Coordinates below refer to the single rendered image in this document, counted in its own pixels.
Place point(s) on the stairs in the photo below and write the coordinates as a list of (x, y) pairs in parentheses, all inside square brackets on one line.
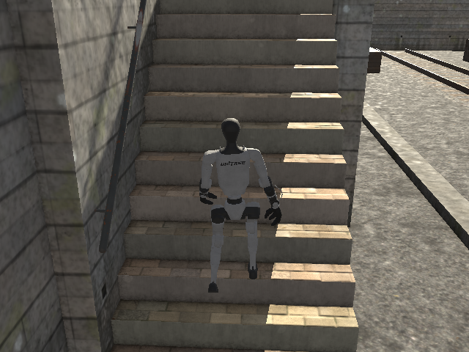
[(271, 65)]

